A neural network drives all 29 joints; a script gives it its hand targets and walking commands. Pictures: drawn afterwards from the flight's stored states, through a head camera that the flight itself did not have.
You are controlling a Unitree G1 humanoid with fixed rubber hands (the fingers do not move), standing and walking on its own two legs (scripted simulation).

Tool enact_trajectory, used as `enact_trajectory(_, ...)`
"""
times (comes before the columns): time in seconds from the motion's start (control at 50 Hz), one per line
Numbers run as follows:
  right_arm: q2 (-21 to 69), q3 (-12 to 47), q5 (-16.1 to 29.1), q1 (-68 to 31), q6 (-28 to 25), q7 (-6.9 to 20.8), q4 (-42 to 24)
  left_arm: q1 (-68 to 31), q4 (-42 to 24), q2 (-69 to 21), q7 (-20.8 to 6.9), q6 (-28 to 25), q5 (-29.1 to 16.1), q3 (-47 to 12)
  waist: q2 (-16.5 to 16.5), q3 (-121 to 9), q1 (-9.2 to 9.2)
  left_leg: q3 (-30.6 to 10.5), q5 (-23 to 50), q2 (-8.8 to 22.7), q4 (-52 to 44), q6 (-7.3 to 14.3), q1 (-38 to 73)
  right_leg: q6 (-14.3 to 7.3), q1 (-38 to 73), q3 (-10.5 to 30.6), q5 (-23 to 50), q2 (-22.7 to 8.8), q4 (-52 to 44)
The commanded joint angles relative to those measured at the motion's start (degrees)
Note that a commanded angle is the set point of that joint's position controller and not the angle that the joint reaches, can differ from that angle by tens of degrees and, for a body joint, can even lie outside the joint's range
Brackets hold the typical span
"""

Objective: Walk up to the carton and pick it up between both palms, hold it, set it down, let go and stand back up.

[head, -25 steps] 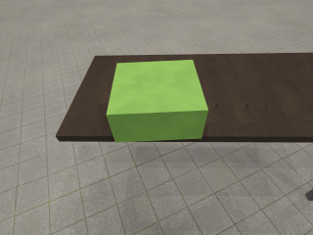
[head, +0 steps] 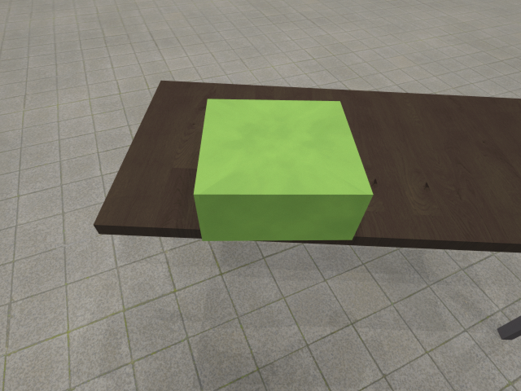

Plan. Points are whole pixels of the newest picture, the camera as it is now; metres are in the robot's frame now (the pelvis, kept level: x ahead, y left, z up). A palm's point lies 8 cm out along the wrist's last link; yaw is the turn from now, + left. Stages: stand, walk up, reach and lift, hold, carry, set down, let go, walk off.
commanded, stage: walk up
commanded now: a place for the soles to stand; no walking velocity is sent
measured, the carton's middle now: (276, 166) +0.57 -0.01 +0.00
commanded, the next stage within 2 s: none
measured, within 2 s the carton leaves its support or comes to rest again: neither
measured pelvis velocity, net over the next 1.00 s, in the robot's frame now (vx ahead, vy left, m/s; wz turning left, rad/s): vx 0.01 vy -0.02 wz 0.08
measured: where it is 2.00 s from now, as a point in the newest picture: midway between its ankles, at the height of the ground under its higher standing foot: outside the picture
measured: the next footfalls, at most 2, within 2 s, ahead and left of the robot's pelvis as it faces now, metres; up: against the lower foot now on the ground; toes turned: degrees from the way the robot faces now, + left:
right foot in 0.08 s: +0.03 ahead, -0.14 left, +0.00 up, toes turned -2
left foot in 0.28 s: +0.06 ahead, +0.10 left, +0.00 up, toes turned +1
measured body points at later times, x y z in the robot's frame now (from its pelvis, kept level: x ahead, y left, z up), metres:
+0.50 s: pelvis +0.00 -0.02 +0.00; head +0.00 -0.01 +0.45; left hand +0.07 +0.23 -0.14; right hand +0.06 -0.27 -0.13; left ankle +0.02 +0.10 -0.73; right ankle -0.01 -0.14 -0.73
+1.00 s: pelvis +0.01 -0.02 +0.01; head +0.00 -0.02 +0.46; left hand +0.00 +0.25 -0.14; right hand +0.06 -0.28 -0.13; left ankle +0.01 +0.10 -0.73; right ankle -0.02 -0.14 -0.72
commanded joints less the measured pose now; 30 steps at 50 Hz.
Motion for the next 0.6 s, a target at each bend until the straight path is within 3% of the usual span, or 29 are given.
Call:
enact_trajectory(0.0, -8.5, -2.0, 0.6, -2.9, 0.7, -0.2, -3.0, 6.9, -0.8, 3.4, -0.2, -0.3, 0.1, 0.9, 8.9, -5.8, 1.92, -11.5, -12.2, 8.6, -8.6, 5.4, -0.8, -0.7, 5.6, -2.2, 10.3, -0.2, -8.6)
enact_trajectory(0.04, -7.8, -1.4, 0.4, -1.6, 1.2, 0.3, -2.5, 6.8, -1.7, 4.3, -0.4, -0.4, -0.1, 1.1, 6.8, -3.9, 1.12, -10.9, -20.7, 6.0, -8.9, 3.1, -4.2, -1.7, 6.5, 0.6, 8.1, -1.6, -14.4)
enact_trajectory(0.06, -7.3, -0.9, 0.4, -1.5, 1.4, 0.7, -2.1, 6.6, -2.1, 5.3, -0.4, -0.6, -0.1, 1.3, 3.6, -3.2, 1.45, -9.0, -22.4, 4.3, -5.7, 1.8, -5.3, -2.6, 4.5, 5.7, 3.6, -4.7, -18.5)
enact_trajectory(0.08, -5.4, -0.6, 0.9, -0.4, 1.4, 0.8, -2.1, 5.3, -2.3, 8.1, -0.3, -0.7, -0.9, 1.7, -4.5, -2.5, 0.50, -4.6, -20.2, -0.3, 1.6, 0.3, -2.7, -4.4, -2.0, 12.9, -7.1, -9.8, -24.5)
enact_trajectory(0.1, -4.8, -0.4, 0.8, 0.5, 1.4, 0.7, -1.0, 1.6, -2.1, 9.9, -0.1, -0.3, -1.7, 2.2, -7.2, 3.1, -0.23, -1.0, -17.6, -4.5, 9.2, 0.0, 4.1, -6.6, -15.3, 14.8, -16.7, -12.7, -29.8)
enact_trajectory(0.12, -4.8, -0.5, 0.2, 3.3, 1.3, 0.8, -0.6, -2.2, -2.0, 10.4, -0.2, -0.1, -1.8, 2.2, -8.7, 4.6, -2.40, -2.1, -16.8, -3.7, 13.1, 0.1, 8.3, -7.5, -21.0, 14.7, -18.3, -12.6, -31.1)
enact_trajectory(0.14, -5.6, -0.6, 0.3, 3.8, 1.0, 0.9, 0.1, -4.0, -2.8, 9.7, 0.0, -0.1, -1.7, 1.7, -8.1, 6.9, -3.06, -3.2, -14.7, -3.2, 11.7, 0.6, 7.6, -6.7, -21.4, 13.0, -14.7, -12.1, -30.3)
enact_trajectory(0.16, -5.7, -0.8, 0.1, 3.7, 0.3, 1.1, 1.0, -4.1, -2.7, 9.3, 0.0, -0.2, -1.7, 1.6, -7.8, 5.2, -2.63, -2.6, -10.1, -3.0, 8.7, 0.7, 6.9, -5.9, -16.3, 8.3, -6.9, -9.1, -27.3)
enact_trajectory(0.18, -5.4, -0.2, 0.2, 4.3, -0.4, 1.0, 1.2, -3.6, -3.0, 8.4, -0.1, -0.4, -1.2, 1.5, -5.0, 2.5, -2.77, -2.5, -4.8, -2.5, 4.5, 0.8, 4.9, -5.4, -10.0, 6.7, 2.3, -8.8, -23.8)
enact_trajectory(0.2, -5.6, 0.0, 0.0, 3.3, -1.1, 0.9, 1.2, -2.4, -3.5, 8.4, -0.2, -0.7, -1.0, 1.6, -4.3, 0.2, -1.47, -2.7, -0.4, -2.0, 2.9, 1.0, 4.5, -4.8, -5.2, 5.0, 9.9, -7.4, -20.8)
enact_trajectory(0.22, -5.1, 0.5, -0.2, 3.4, -1.7, 0.7, 0.9, -1.2, -2.4, 7.6, -0.5, -1.0, -0.8, 1.3, -4.4, -3.4, -1.52, -3.7, 1.8, -1.2, -0.1, 1.3, 4.6, -4.5, 0.8, 4.2, 16.4, -7.4, -18.4)
enact_trajectory(0.24, -4.9, 0.8, -0.3, 2.8, -2.1, 0.5, 1.0, 0.5, -2.2, 7.0, -0.9, -1.3, -0.6, 0.9, -3.3, -4.5, -0.22, -4.7, 3.6, -0.5, -1.4, 1.5, 6.1, -4.6, 1.5, 4.3, 19.8, -7.4, -16.9)
enact_trajectory(0.26, -4.7, 1.1, -0.4, 3.8, -2.2, 0.3, 1.2, 2.1, -1.4, 6.4, -1.2, -1.5, -0.5, 0.5, -5.5, -7.3, 0.27, -6.8, 4.1, 0.8, -2.1, 1.8, 8.5, -4.5, 2.6, 4.1, 18.8, -6.9, -16.5)
enact_trajectory(0.28, -5.6, 1.1, -0.3, 3.9, -2.4, 0.1, 1.1, 3.3, -0.5, 4.9, -1.4, -1.5, -0.7, 0.2, -4.3, -7.9, 1.28, -9.9, 7.1, 3.0, -2.0, 2.6, 10.9, -4.0, 1.1, 2.7, 17.3, -5.6, -15.4)
enact_trajectory(0.3, -7.1, 0.8, 0.2, 3.3, -2.2, 0.3, 1.7, 3.9, -0.4, 3.5, -1.2, -1.5, -0.6, -0.3, -0.6, -7.8, 2.16, -10.7, 7.6, 3.3, -2.0, 3.3, 8.5, -3.5, 3.8, 1.7, 17.1, -4.6, -16.1)
enact_trajectory(0.34, -6.6, 1.2, 0.9, 2.7, -2.0, 0.9, 2.2, 1.5, -1.1, 5.6, -0.6, -1.4, -0.6, 0.0, -0.3, -5.8, 1.18, -9.9, 5.6, 2.0, -3.9, 2.1, 2.9, -3.1, 7.7, 1.1, 18.2, -5.3, -16.1)
enact_trajectory(0.38, -6.3, 1.3, 0.4, 3.4, -1.9, 0.9, 2.8, 1.0, -0.6, 6.4, -0.7, -1.2, -0.5, 0.2, 4.1, -3.9, 1.05, -8.9, 4.4, 1.1, -4.8, 1.7, 2.8, -3.9, 6.6, 1.7, 16.6, -5.6, -16.5)
enact_trajectory(0.44, -6.0, 2.0, 0.9, 3.7, -1.7, 0.9, 3.6, 1.1, 0.2, 6.0, -0.7, -1.4, -0.9, -0.4, 4.7, -1.1, 1.49, -10.4, 0.8, 1.6, -5.4, 1.9, 3.1, -3.7, 4.1, 1.9, 14.0, -5.3, -18.2)
enact_trajectory(0.46, -6.1, 1.8, 0.8, 4.7, -1.8, 1.0, 3.8, 0.7, 0.2, 6.5, -0.6, -1.5, -0.5, -0.2, 5.9, -1.6, 0.52, -10.4, 0.4, 1.7, -5.8, 1.7, 2.6, -3.4, 4.8, 1.0, 13.4, -5.3, -18.0)
enact_trajectory(0.5, -5.9, 1.7, 0.8, 4.9, -2.0, 1.1, 4.2, 0.5, 1.2, 7.0, -0.4, -1.7, -0.6, -0.3, 6.0, -1.0, -0.02, -10.4, 3.2, 1.6, -5.4, 1.6, 2.4, -3.7, 5.3, 1.4, 16.2, -5.7, -18.2)
enact_trajectory(0.52, -5.8, 1.9, 0.4, 5.4, -2.1, 1.1, 4.5, -0.3, 1.2, 6.7, -0.4, -1.8, -0.7, -0.4, 4.3, -1.0, -0.06, -10.5, 4.3, 1.5, -5.4, 1.5, 2.9, -3.6, 5.5, 1.1, 16.9, -5.6, -18.4)
enact_trajectory(0.58, -6.7, 1.7, 0.7, 5.8, -2.2, 1.0, 4.4, 0.2, 1.7, 5.9, -0.6, -2.0, -0.6, -0.7, 2.9, -3.4, 0.34, -11.7, 2.8, 2.0, -5.5, 2.1, 4.7, -3.2, 6.1, 0.4, 14.4, -5.1, -18.3)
